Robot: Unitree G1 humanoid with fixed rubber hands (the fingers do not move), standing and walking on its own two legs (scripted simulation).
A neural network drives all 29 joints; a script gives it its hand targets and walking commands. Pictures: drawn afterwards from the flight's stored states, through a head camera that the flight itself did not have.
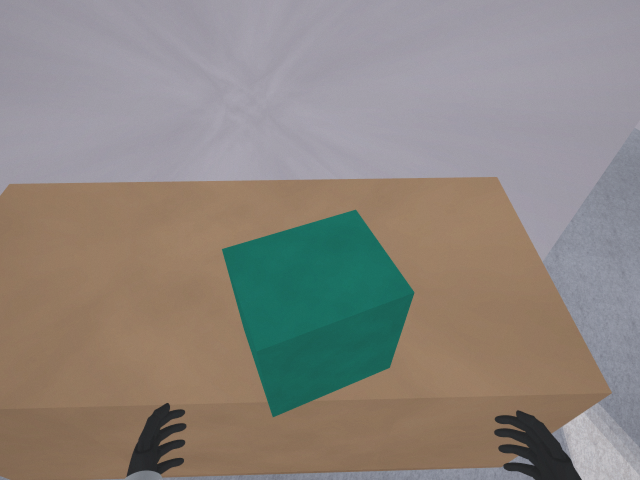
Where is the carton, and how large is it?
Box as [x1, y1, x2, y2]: [222, 210, 414, 416]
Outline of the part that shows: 356,210 222,249 243,327 273,416 385,369 390,365 414,292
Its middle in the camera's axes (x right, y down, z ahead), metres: -0.01 +0.12 +0.65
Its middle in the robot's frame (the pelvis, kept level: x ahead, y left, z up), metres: +0.42 +0.06 -0.09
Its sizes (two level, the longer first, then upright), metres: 0.227 0.181 0.243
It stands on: a pedestal, 0.55 m high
